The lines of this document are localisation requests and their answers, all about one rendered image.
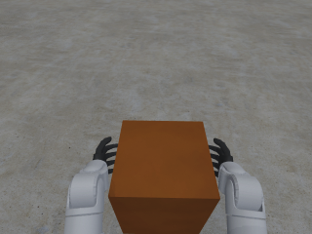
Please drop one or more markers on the left robot hand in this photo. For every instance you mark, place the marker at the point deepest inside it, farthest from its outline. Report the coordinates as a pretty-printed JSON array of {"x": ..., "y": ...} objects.
[{"x": 102, "y": 155}]

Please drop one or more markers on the right robot hand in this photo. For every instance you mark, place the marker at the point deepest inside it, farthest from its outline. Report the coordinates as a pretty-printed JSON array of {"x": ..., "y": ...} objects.
[{"x": 223, "y": 154}]

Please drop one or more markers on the robot left forearm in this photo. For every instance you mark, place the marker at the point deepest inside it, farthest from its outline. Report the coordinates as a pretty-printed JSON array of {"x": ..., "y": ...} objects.
[{"x": 85, "y": 199}]

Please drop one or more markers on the robot right forearm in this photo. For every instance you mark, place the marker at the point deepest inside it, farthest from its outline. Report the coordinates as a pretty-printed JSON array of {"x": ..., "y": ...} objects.
[{"x": 244, "y": 200}]

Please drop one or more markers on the carton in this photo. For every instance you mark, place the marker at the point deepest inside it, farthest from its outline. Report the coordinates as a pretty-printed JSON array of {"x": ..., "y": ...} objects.
[{"x": 163, "y": 179}]

